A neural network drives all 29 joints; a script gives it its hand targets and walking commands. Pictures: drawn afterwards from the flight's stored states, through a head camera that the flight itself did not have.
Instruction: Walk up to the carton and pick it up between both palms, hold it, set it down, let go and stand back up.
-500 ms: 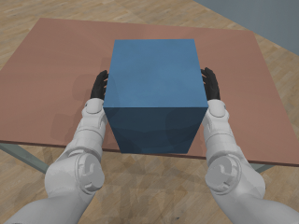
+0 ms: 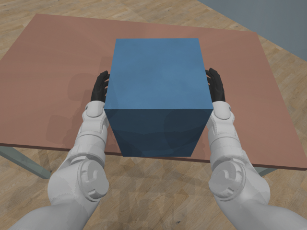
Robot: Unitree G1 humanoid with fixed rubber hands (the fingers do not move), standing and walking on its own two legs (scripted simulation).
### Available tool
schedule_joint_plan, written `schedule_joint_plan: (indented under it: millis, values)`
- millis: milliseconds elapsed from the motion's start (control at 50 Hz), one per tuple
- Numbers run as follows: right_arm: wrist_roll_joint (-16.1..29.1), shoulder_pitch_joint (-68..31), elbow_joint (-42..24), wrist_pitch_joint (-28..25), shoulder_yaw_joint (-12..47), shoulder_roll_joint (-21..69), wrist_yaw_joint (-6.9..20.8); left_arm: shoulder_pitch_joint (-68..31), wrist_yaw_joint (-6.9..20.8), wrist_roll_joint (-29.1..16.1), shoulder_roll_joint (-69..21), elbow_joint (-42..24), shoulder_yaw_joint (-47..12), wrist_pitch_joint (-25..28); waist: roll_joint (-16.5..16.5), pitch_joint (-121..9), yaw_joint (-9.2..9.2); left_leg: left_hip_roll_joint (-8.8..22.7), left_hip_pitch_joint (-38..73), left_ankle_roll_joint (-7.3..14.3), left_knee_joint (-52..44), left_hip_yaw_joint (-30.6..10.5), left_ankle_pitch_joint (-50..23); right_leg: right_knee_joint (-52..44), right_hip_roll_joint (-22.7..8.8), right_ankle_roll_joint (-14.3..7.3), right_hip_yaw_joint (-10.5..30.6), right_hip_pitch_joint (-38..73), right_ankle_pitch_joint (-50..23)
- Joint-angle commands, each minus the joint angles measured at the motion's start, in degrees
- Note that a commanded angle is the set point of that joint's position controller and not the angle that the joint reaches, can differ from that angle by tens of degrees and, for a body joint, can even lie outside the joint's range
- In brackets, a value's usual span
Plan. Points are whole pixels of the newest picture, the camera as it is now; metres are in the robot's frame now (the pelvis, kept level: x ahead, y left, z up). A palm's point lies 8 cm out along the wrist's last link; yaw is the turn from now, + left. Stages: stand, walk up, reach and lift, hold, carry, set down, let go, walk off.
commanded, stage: set down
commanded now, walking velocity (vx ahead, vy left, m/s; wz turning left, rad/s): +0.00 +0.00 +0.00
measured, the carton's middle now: (156, 103) +0.46 +0.02 +0.01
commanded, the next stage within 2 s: none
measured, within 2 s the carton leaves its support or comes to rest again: neither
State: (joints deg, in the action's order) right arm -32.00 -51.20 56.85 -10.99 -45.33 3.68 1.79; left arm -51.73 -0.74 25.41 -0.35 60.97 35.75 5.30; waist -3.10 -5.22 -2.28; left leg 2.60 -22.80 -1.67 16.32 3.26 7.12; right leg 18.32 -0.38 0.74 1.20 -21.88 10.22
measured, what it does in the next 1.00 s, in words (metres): stands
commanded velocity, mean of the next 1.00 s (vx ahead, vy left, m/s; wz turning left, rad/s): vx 0.00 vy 0.00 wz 0.00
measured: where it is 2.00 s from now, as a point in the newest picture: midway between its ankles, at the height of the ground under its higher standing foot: outside the picture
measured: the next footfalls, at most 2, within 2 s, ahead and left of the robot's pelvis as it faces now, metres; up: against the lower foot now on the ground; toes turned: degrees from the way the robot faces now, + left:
none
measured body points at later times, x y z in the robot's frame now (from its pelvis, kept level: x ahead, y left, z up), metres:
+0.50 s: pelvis -0.01 +0.00 -0.01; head +0.08 +0.01 +0.43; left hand +0.46 +0.18 +0.05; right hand +0.47 -0.15 +0.06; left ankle -0.01 +0.14 -0.75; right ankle -0.03 -0.12 -0.75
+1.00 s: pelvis -0.02 -0.01 -0.02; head +0.04 -0.01 +0.43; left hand +0.45 +0.21 +0.11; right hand +0.47 -0.20 +0.12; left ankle -0.01 +0.14 -0.75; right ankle -0.03 -0.12 -0.75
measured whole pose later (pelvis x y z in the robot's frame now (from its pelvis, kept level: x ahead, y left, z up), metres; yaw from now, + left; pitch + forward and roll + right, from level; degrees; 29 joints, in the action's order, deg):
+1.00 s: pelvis -0.02 -0.01 -0.02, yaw +1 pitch +22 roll -1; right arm 21.5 -67.5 81.6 -4.5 7.4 -20.1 0.0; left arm -70.5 -2.6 -18.3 17.7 90.3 -4.7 8.0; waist 0.2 -16.5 -1.4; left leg 4.2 -40.6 -2.4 27.5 1.0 9.2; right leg 27.2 1.0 -0.1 -0.7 -38.1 11.5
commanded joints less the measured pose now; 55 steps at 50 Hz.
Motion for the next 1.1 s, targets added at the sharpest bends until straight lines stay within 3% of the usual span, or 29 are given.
schedule_joint_plan:
  millis: [0, 80, 120, 140, 200, 260, 320, 380, 420, 500, 600, 660, 700, 720, 740, 860, 880, 940, 960, 1020, 1040, 1060, 1080]
  values:
    - [-1.9, -24.2, 2.9, -0.6, 12.9, 21.5, 5.9, -28.9, 3.1, 1.5, -18.5, -4.7, -8.8, 2.5, 3.1, -29.8, -1.12, -0.7, 22.6, 0.2, 5.1, 4.3, -28.1, 0.2, 1.2, 2.2, -7.3, 6.1, -17.2]
    - [-0.5, -24.0, 2.0, -0.5, 13.3, 17.1, 5.3, -28.3, 2.3, 1.1, -13.9, -5.4, -7.8, 2.6, 2.7, -30.9, -1.52, -0.9, 21.7, 0.1, 5.3, 4.5, -28.9, 0.8, 1.4, 2.3, -7.0, 6.8, -19.0]
    - [1.6, -23.6, 0.5, -0.7, 13.5, 10.1, 4.2, -28.4, 0.9, -0.1, -6.6, -6.2, -6.9, 3.1, 2.6, -32.9, -2.22, -1.1, 20.5, 0.0, 5.4, 4.8, -28.3, 1.2, 1.2, 2.2, -6.3, 9.0, -21.5]
    - [3.6, -23.6, 1.5, -0.5, 14.1, 5.1, 3.3, -27.9, -0.1, -1.4, -2.2, -4.7, -6.7, 3.0, 1.7, -33.0, -1.68, -1.1, 18.9, 0.1, 4.9, 4.8, -27.9, 1.4, 1.5, 2.3, -6.0, 10.0, -23.1]
    - [14.4, -25.7, 1.8, -1.0, 21.0, -10.1, -1.0, -29.2, -4.5, -9.9, 10.3, -4.8, -12.8, 4.1, 2.2, -37.4, -1.08, -1.5, 14.0, -0.6, 6.6, 4.4, -27.8, 3.5, 1.8, 2.4, -4.3, 12.3, -30.1]
    - [25.3, -30.5, 6.2, -0.2, 30.1, -10.5, -3.5, -33.5, -6.4, -18.8, 11.7, 1.9, -20.0, 5.8, 1.9, -37.8, -1.19, -1.6, 4.1, -0.2, 8.3, 3.1, -20.3, 5.9, 1.1, 2.2, -2.1, 11.4, -30.4]
    - [30.4, -33.0, 8.3, -0.6, 34.1, -12.4, -4.6, -34.4, -6.2, -23.6, 16.1, 10.6, -21.6, 8.1, -0.2, -40.5, -1.88, -1.6, -3.2, 0.8, 9.4, 3.0, -15.6, 8.2, 0.2, 2.6, -0.7, 14.0, -33.6]
    - [34.7, -34.6, 10.9, -1.1, 37.0, -15.9, -5.7, -35.9, -5.6, -28.0, 19.0, 15.9, -24.6, 10.7, -0.4, -43.9, -1.14, -1.7, -7.5, 0.4, 10.3, 2.8, -14.0, 10.6, 0.4, 2.6, -0.1, 14.7, -36.7]
    - [37.0, -35.5, 12.6, -1.4, 38.1, -18.9, -6.0, -37.5, -5.3, -30.7, 20.6, 17.1, -27.0, 12.0, -0.4, -47.0, -0.38, -1.3, -6.6, -0.2, 12.0, 2.6, -15.5, 11.4, 1.0, 2.4, -0.6, 11.4, -35.8]
    - [42.0, -38.4, 13.1, -2.7, 40.5, -25.2, -5.1, -41.3, -5.6, -35.3, 21.8, 15.9, -31.9, 12.4, 3.6, -53.0, 0.23, -0.7, 4.6, -2.7, 16.1, 1.6, -25.3, 10.4, 3.2, 1.0, -3.3, -0.6, -29.8]
    - [46.5, -40.6, 12.5, -2.8, 41.6, -31.8, -3.9, -43.0, -6.1, -37.7, 20.0, 10.8, -36.2, 9.7, 8.4, -57.5, 0.23, 0.4, 18.7, -5.5, 19.0, 0.0, -38.1, 8.4, 5.2, -0.4, -5.4, -11.5, -25.4]
    - [49.7, -40.4, 11.7, -1.2, 44.2, -33.4, -2.9, -43.2, -6.0, -38.9, 21.4, 8.1, -37.4, 6.8, 9.4, -55.8, -0.24, 0.0, 21.7, -5.6, 18.5, -0.5, -39.7, 6.9, 5.2, -0.3, -6.1, -12.6, -24.6]
    - [51.8, -41.5, 11.1, 0.3, 46.0, -33.6, -2.3, -44.8, -5.8, -40.2, 23.0, 6.3, -38.1, 5.1, 9.2, -55.5, -0.70, -0.1, 18.9, -5.1, 18.3, -0.6, -37.1, 7.3, 4.7, -0.2, -5.7, -9.8, -26.3]
    - [51.9, -40.5, 13.0, 1.1, 46.0, -33.5, -2.2, -44.5, -5.4, -40.4, 22.9, 7.0, -39.0, 4.6, 8.7, -54.4, 0.26, -0.4, 17.3, -4.8, 17.9, -0.5, -34.4, 7.8, 4.5, -0.1, -5.7, -9.0, -27.3]
    - [51.9, -40.3, 15.0, 2.0, 47.1, -32.5, -2.0, -43.3, -4.9, -40.3, 23.1, 12.1, -38.8, 4.2, 6.9, -50.4, 0.17, -0.7, 14.0, -4.1, 17.0, -0.4, -29.9, 7.8, 4.1, 0.2, -5.3, -8.7, -25.7]
    - [53.0, -42.5, 14.1, 3.3, 50.8, -32.3, -1.8, -44.3, -2.7, -42.5, 27.0, 15.8, -38.9, 4.8, 0.9, -46.4, 0.55, -2.2, 3.7, -2.2, 14.2, 0.2, -19.2, 9.9, 2.7, 1.8, -4.0, 0.0, -30.1]
    - [53.9, -41.3, 16.7, 3.8, 52.3, -31.0, -1.8, -42.2, -2.3, -42.6, 26.5, 20.3, -39.1, 4.8, -0.8, -42.7, 0.41, -2.2, 1.3, -1.4, 13.8, -0.2, -17.1, 10.0, 2.2, 2.0, -3.4, 0.4, -29.6]
    - [53.6, -43.4, 16.3, 4.3, 52.9, -30.7, -1.6, -44.0, -1.7, -44.4, 28.5, 22.2, -40.4, 5.6, -1.4, -39.4, 0.42, -2.4, -3.8, -0.4, 12.2, 0.3, -10.5, 9.9, 1.6, 2.2, -3.6, 0.3, -22.0]
    - [53.9, -43.5, 16.3, 4.4, 52.5, -30.7, -1.6, -45.2, -1.7, -44.9, 29.2, 22.3, -40.9, 6.1, -1.1, -40.0, 1.35, -2.5, -4.3, -0.1, 12.2, 0.3, -9.4, 9.8, 1.5, 2.1, -3.6, 0.0, -20.8]
    - [54.4, -45.7, 15.0, 4.6, 53.1, -29.7, -1.8, -47.4, -1.5, -47.8, 30.1, 25.2, -43.6, 7.0, -2.2, -40.6, 2.28, -2.4, -7.3, 0.6, 12.5, 0.2, -6.6, 10.9, 1.1, 2.1, -3.2, -0.6, -19.5]
    - [54.1, -48.2, 9.9, 4.2, 52.4, -30.7, -2.0, -49.1, -1.5, -48.5, 31.2, 20.9, -44.1, 7.3, -1.3, -46.2, 2.21, -2.5, -6.9, 0.6, 12.5, 0.3, -7.7, 11.4, 1.1, 2.1, -3.3, 1.8, -21.4]
    - [54.5, -47.9, 12.4, 4.6, 52.4, -30.3, -2.2, -49.5, -1.8, -48.9, 30.3, 23.4, -44.7, 7.3, -0.4, -45.3, 2.36, -2.4, -7.5, 0.4, 12.6, 0.3, -7.2, 11.9, 1.1, 2.1, -3.4, 0.4, -20.8]
    - [54.4, -48.3, 10.6, 4.4, 52.0, -30.3, -2.3, -50.5, -2.0, -49.3, 30.9, 20.8, -45.1, 7.4, 0.4, -48.4, 2.28, -2.6, -6.1, 0.2, 12.8, 0.4, -8.6, 11.7, 1.3, 2.0, -3.8, 0.5, -21.3]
